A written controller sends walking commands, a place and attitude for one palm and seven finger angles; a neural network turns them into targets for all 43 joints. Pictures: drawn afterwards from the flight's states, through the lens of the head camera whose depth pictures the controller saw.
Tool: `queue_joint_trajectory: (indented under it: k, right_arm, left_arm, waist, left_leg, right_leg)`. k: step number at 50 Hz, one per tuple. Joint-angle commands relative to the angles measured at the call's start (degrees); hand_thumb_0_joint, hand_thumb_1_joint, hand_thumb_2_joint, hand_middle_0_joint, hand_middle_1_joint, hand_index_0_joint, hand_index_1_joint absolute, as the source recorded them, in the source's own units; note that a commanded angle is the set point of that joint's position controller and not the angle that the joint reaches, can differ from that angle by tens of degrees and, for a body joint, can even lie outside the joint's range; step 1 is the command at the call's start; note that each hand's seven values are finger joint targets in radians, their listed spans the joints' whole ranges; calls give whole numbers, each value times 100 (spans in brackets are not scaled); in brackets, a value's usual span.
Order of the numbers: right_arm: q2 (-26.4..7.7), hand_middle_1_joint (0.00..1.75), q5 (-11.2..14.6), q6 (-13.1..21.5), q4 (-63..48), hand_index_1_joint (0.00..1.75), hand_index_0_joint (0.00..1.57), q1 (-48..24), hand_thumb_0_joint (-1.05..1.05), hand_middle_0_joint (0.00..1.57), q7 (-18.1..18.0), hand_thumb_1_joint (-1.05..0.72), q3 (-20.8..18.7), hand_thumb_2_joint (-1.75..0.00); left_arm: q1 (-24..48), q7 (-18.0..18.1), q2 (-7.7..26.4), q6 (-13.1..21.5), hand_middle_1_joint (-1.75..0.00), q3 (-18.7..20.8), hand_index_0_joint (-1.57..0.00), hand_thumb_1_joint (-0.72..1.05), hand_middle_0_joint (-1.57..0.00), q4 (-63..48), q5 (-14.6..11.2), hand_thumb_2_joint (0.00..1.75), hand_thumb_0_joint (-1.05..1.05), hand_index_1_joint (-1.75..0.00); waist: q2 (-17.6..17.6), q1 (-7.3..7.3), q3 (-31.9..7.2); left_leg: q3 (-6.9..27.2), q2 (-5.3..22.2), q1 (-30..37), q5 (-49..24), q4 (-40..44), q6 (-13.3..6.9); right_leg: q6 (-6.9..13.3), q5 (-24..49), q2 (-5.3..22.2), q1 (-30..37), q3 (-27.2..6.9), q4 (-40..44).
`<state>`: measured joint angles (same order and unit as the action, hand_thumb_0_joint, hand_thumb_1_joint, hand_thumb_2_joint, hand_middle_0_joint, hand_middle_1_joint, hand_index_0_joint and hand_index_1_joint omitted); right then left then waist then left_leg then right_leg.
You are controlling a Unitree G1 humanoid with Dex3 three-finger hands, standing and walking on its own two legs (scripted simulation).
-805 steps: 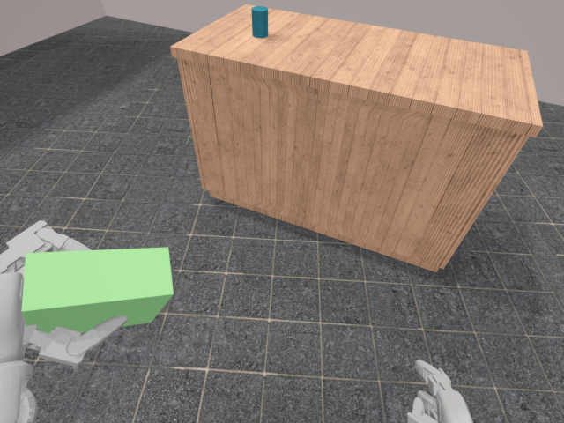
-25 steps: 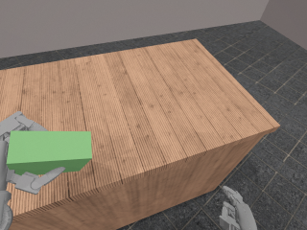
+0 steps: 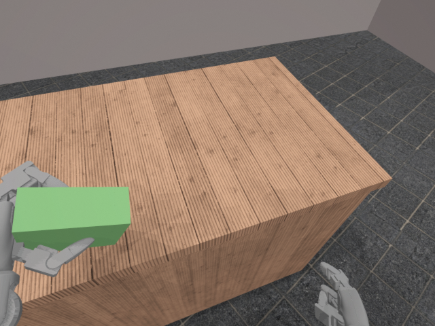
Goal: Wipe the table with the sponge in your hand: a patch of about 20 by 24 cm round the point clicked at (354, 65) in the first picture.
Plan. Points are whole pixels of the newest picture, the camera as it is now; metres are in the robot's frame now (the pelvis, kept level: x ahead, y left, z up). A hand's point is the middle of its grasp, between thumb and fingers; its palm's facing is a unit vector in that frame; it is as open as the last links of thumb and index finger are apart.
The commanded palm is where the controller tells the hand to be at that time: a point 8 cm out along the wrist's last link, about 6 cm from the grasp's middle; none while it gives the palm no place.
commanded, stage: shuffle to correct the standing spot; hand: left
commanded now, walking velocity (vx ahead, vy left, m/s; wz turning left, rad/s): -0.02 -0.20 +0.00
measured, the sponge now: (91, 220) +0.23 +0.21 +0.13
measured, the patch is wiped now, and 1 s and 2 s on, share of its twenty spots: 0.00 0.00 0.00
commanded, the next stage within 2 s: none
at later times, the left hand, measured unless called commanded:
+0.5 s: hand (87, 221) +0.22 +0.20 +0.15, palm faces +0.31 -0.85 -0.42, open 9.7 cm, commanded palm +0.16 +0.24 +0.17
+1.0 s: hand (84, 232) +0.20 +0.20 +0.15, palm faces +0.31 -0.85 -0.42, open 9.7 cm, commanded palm +0.15 +0.24 +0.17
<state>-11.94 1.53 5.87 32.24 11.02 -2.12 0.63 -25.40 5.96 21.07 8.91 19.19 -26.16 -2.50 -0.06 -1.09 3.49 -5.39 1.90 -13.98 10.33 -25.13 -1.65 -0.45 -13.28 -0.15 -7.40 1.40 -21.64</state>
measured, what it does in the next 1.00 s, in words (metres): stands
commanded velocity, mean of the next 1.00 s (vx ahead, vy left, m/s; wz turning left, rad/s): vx -0.02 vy -0.20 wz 0.00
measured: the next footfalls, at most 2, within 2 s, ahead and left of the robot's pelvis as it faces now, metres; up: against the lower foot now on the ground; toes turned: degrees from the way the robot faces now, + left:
none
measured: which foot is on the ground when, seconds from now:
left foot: down 0.00-1.00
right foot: down 0.00-1.00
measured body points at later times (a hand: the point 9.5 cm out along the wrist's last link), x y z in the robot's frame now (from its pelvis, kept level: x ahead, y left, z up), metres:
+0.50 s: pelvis +0.00 -0.04 -0.01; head +0.03 -0.03 +0.44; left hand +0.20 +0.24 +0.17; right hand +0.18 -0.27 -0.08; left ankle +0.04 +0.10 -0.74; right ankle -0.02 -0.13 -0.74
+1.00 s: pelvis -0.01 -0.05 -0.01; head +0.02 -0.03 +0.44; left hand +0.18 +0.24 +0.17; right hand +0.16 -0.28 -0.09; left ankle +0.04 +0.10 -0.74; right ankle -0.02 -0.13 -0.74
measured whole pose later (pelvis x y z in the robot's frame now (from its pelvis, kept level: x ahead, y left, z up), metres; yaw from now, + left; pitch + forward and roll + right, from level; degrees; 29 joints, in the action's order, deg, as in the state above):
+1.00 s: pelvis -0.01 -0.05 -0.01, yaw +1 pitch -1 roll -2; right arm -11.0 1.3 4.6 31.1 12.6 -1.4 -0.7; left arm -28.2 3.9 23.8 7.9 21.9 -31.5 -5.3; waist 0.0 -0.2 4.6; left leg -2.2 6.4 -19.7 13.6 -34.1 1.9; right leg 3.7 -16.9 -4.5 -12.2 3.9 -29.7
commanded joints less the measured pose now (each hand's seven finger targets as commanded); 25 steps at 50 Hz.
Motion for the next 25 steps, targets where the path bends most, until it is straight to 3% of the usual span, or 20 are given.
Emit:
queue_joint_trajectory:
  k: [1, 5, 6, 8, 10, 11, 12, 15, 16, 19, 21, 25]
  right_arm:
    - [-633, 30, -39, 331, -903, 30, 20, -503, 0, 20, -48, -90, -246, -90]
    - [-598, 30, 3, 361, -967, 30, 20, -506, 0, 20, 4, -90, -280, -90]
    - [-618, 30, -33, 345, -955, 30, 20, -443, 0, 20, 22, -90, -275, -90]
    - [-616, 30, -36, 346, -986, 30, 20, -389, 0, 20, 46, -90, -297, -90]
    - [-594, 30, 4, 350, -1004, 30, 20, -432, 0, 20, 55, -90, -308, -90]
    - [-621, 30, -39, 322, -996, 30, 20, -395, 0, 20, 65, -90, -301, -90]
    - [-620, 30, -16, 334, -1033, 30, 20, -351, 0, 20, 61, -90, -362, -90]
    - [-599, 30, 0, 287, -1032, 30, 20, -399, 0, 20, 52, -90, -343, -90]
    - [-620, 30, -34, 260, -1012, 30, 20, -365, 0, 20, 58, -90, -334, -90]
    - [-621, 30, -12, 230, -1062, 30, 20, -311, 0, 20, 39, -90, -429, -90]
    - [-634, 30, -24, 201, -988, 30, 20, -338, 0, 20, 30, -90, -381, -90]
    - [-591, 30, 22, 188, -1013, 30, 20, -384, 0, 20, -3, -90, -424, -90]
  left_arm:
    - [586, 90, 955, 439, -160, 678, -120, 10, -120, -1363, -66, 130, 0, -160]
    - [581, 86, 1070, 424, -160, 793, -120, 10, -120, -1508, -57, 130, 0, -160]
    - [554, 51, 904, 436, -160, 647, -120, 10, -120, -1483, -77, 130, 0, -160]
    - [445, 35, 984, 430, -160, 740, -120, 10, -120, -1419, -89, 130, 0, -160]
    - [409, 42, 1117, 403, -160, 859, -120, 10, -120, -1573, -98, 130, 0, -160]
    - [354, 6, 970, 405, -160, 732, -120, 10, -120, -1513, -123, 130, 0, -160]
    - [380, -5, 1043, 396, -160, 794, -120, 10, -120, -1559, -130, 130, 0, -160]
    - [262, -17, 1191, 350, -160, 936, -120, 10, -120, -1542, -151, 130, 0, -160]
    - [260, -52, 1016, 358, -160, 784, -120, 10, -120, -1512, -179, 130, 0, -160]
    - [250, -91, 1157, 315, -160, 926, -120, 10, -120, -1495, -236, 130, 0, -160]
    - [304, -80, 1073, 320, -160, 841, -120, 10, -120, -1570, -256, 130, 0, -160]
    - [247, -54, 1297, 281, -160, 1034, -120, 10, -120, -1670, -291, 130, 0, -160]
  waist:
    - [-509, 11, -848]
    - [-697, 19, -899]
    - [-730, 20, -880]
    - [-611, 8, -896]
    - [-594, 29, -1036]
    - [-638, 27, -1005]
    - [-652, 36, -1005]
    - [-520, 39, -1009]
    - [-465, 39, -986]
    - [-204, 45, -962]
    - [-273, 72, -1019]
    - [-161, 87, -974]
  left_leg:
    - [866, 663, 852, -188, 649, -22]
    - [965, 816, 918, -125, 704, 7]
    - [962, 846, 852, -34, 734, -22]
    - [939, 880, 797, -97, 603, -41]
    - [912, 845, 984, -582, 460, 13]
    - [841, 864, 953, -593, 395, -30]
    - [865, 894, 921, -725, 333, -15]
    - [750, 845, 926, -817, 112, -12]
    - [695, 827, 838, -712, 41, -31]
    - [596, 731, 725, -632, -317, 18]
    - [558, 672, 719, -699, -382, 0]
    - [538, 595, 701, -490, -641, 10]
  right_leg:
    - [138, 630, 214, -421, -208, 212]
    - [135, 499, 179, -439, -163, 111]
    - [118, 450, 123, -452, -98, 122]
    - [116, 517, 155, -422, -121, 193]
    - [143, 710, 177, -415, -126, 130]
    - [126, 733, 158, -468, -99, 181]
    - [142, 784, 199, -432, -132, 143]
    - [167, 949, 240, -508, -206, 184]
    - [153, 963, 224, -517, -183, 216]
    - [249, 1232, 369, -555, -458, 220]
    - [289, 1279, 373, -609, -424, 133]
    - [371, 1286, 526, -763, -639, 97]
